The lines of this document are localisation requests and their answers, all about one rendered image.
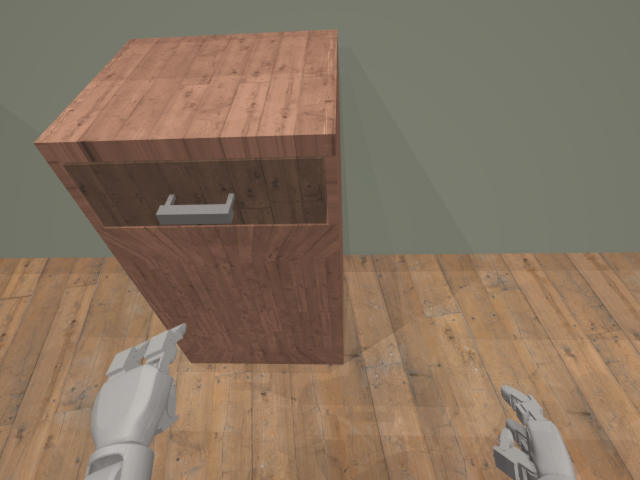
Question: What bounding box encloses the handle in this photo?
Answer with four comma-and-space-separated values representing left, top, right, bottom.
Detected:
156, 193, 235, 225

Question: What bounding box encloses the robot left hand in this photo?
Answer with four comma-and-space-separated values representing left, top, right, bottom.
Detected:
91, 323, 187, 450

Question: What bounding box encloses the cabinet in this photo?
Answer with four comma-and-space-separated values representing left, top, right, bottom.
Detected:
34, 29, 344, 365

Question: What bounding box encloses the robot left forearm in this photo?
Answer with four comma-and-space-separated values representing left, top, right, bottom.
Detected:
84, 442, 154, 480

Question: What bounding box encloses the robot right hand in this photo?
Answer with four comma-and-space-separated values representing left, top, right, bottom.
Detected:
493, 385, 576, 480

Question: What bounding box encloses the drawer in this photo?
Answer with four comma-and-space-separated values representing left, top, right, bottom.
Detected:
63, 156, 327, 227

